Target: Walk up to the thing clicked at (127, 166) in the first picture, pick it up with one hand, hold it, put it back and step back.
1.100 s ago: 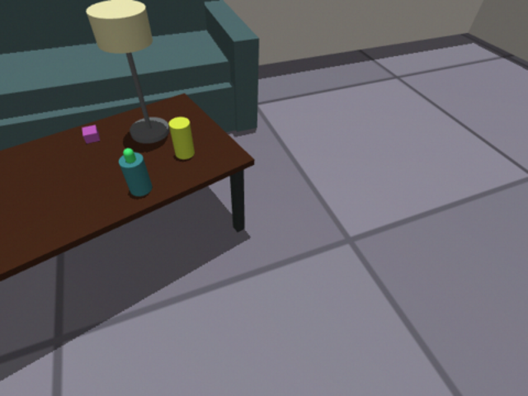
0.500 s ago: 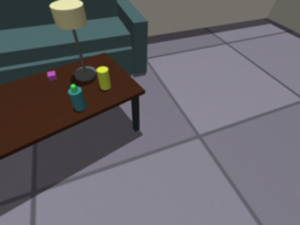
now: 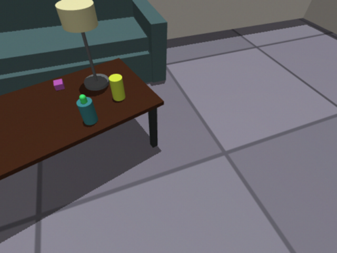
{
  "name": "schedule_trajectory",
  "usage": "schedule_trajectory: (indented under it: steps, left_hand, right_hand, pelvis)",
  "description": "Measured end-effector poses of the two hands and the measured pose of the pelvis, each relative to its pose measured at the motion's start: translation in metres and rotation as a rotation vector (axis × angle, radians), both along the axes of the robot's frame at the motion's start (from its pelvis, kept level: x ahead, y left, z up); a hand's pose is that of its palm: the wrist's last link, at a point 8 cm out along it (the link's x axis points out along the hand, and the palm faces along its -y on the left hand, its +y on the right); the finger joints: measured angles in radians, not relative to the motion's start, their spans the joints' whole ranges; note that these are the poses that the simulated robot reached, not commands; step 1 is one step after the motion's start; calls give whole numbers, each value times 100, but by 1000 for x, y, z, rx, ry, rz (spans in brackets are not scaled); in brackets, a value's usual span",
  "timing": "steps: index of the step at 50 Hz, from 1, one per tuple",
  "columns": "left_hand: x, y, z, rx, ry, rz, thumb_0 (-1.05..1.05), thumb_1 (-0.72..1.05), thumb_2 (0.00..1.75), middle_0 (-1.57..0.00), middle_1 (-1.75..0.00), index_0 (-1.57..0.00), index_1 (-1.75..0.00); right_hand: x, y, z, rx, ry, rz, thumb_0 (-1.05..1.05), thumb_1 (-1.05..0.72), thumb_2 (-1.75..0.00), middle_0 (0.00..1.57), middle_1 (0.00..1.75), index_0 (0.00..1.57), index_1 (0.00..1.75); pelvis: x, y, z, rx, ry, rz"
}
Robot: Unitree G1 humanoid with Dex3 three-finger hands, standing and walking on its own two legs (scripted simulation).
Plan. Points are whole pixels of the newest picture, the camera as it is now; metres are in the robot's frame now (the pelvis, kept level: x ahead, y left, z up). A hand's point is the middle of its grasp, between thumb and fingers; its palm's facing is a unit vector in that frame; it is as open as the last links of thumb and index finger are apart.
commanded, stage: stand
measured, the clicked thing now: (86, 108) +0.81 +0.39 -0.25
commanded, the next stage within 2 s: walk up in 0.02 s
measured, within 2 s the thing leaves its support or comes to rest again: neither
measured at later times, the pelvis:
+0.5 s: pelvis +0.04 +0.12 -0.03, yaw +15 degrees
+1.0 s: pelvis +0.09 +0.26 -0.04, yaw +27 degrees
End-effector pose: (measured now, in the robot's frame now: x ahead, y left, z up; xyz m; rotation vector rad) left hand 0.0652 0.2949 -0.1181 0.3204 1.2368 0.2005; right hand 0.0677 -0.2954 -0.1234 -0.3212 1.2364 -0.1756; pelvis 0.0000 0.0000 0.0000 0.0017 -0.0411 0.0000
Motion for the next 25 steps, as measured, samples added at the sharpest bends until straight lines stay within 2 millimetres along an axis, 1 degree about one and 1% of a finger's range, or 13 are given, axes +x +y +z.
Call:
schedule_trajectory:
  steps: [2,5,9,12,14,16,20,22,25]
  left_hand:
    - [1,1,0,1,-11,10,0,90,90,-20,-30,-21,-30]
    - [-3,15,5,41,-69,54,0,90,90,-21,-30,-21,-30]
    - [-21,48,15,114,-88,109,0,90,90,-21,-30,-21,-30]
    - [-37,78,18,161,-76,137,0,90,90,-21,-30,-21,-30]
    - [-47,100,18,186,-63,156,0,90,90,-21,-30,-21,-30]
    - [-56,124,14,203,-47,174,0,90,90,-21,-30,-21,-30]
    - [-66,170,-3,222,-6,206,0,90,90,-21,-30,-21,-30]
    - [-64,182,-6,216,5,228,0,90,90,-20,-30,-21,-30]
    - [-54,187,0,193,-24,241,1,90,90,-20,-30,-21,-30]
  right_hand:
    - [2,-1,0,3,2,10,0,-90,-90,20,30,20,30]
    - [8,-3,-1,2,33,65,0,-90,-90,20,30,20,30]
    - [23,1,2,-3,53,122,0,-90,-90,20,30,20,30]
    - [38,10,3,-11,57,155,0,-90,-90,20,30,20,30]
    - [51,22,3,-17,52,176,1,-90,-90,20,30,20,30]
    - [65,38,1,-22,36,194,1,-91,-90,20,30,20,30]
    - [91,77,-6,-38,-24,215,0,-91,-90,20,30,20,30]
    - [98,98,-7,-23,-40,223,0,-91,-90,20,30,20,30]
    - [104,124,-5,0,-21,253,0,-90,-90,20,30,20,30]
  pelvis:
    - [0,0,-1,-3,4,9]
    - [-1,5,-5,-14,11,54]
    - [1,20,-7,-23,14,109]
    - [4,35,-11,-31,8,146]
    - [7,48,-15,-34,6,167]
    - [12,64,-21,-37,6,185]
    - [23,100,-39,-8,5,210]
    - [28,111,-38,-14,6,237]
    - [36,121,-30,-6,13,270]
